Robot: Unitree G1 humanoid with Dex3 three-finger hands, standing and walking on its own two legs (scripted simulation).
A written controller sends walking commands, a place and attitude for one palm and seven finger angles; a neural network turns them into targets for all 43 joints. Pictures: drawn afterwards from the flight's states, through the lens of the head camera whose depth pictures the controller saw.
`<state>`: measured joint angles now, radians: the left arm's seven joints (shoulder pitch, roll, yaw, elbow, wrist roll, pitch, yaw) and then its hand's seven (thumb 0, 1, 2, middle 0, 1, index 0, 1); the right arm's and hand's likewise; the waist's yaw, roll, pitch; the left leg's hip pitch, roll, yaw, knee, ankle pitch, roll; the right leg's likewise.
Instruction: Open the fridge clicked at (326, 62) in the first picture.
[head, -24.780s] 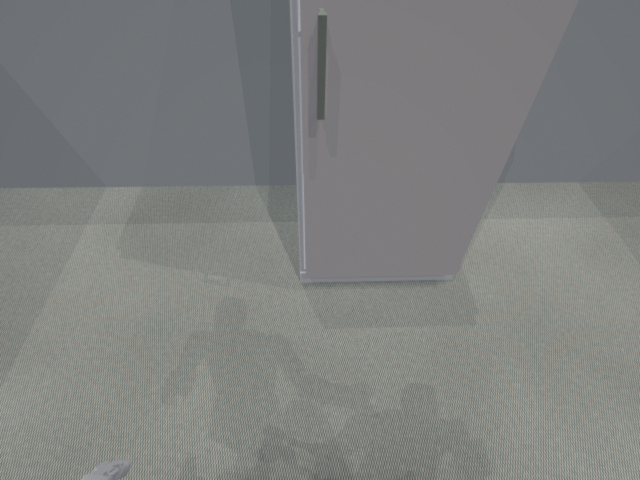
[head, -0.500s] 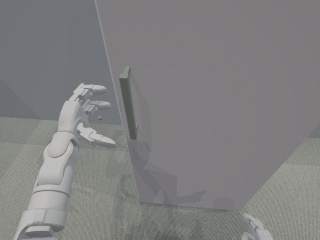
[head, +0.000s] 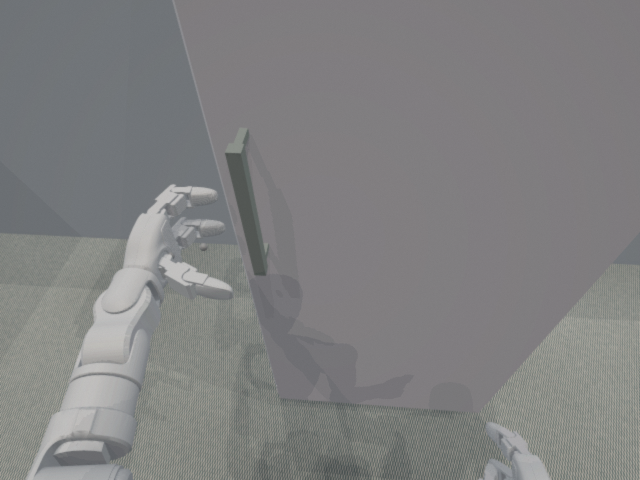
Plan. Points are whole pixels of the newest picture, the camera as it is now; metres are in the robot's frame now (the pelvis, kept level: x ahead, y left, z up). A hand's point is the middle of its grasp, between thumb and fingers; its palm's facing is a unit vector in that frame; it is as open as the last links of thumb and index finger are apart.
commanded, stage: move the hooked fingers beside the handle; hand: left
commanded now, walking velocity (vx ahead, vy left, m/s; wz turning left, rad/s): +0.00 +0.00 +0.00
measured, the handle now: (252, 210) +0.43 +0.10 +0.12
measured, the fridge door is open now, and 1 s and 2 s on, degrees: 0 0 0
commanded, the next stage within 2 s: none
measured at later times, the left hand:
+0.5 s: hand (192, 247) +0.34 +0.16 +0.14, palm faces -0.01 -1.00 -0.04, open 14.0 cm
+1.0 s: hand (190, 243) +0.37 +0.17 +0.12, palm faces -0.02 -1.00 -0.02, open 14.0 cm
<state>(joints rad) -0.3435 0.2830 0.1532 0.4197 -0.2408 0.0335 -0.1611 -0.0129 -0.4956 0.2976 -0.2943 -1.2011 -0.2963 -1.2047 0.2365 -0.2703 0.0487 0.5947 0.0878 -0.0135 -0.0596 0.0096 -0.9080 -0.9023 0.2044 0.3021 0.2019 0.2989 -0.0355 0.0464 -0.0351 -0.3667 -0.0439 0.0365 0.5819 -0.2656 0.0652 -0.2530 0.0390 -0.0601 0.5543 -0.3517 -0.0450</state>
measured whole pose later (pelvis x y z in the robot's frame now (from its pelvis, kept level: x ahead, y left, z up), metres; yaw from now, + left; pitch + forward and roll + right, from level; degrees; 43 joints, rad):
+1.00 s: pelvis +0.00 -0.01 +0.00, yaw +0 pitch +3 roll +0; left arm -0.32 0.35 0.22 0.44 -0.27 0.04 -0.22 -0.01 -0.49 0.30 -0.30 -1.20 -0.30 -1.20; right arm 0.27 -0.28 0.05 0.60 0.10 0.00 -0.06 0.01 -0.91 -0.90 0.20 0.30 0.20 0.30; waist -0.04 0.05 -0.06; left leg -0.37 -0.03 0.04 0.60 -0.28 0.05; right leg -0.25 0.06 -0.06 0.56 -0.36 -0.06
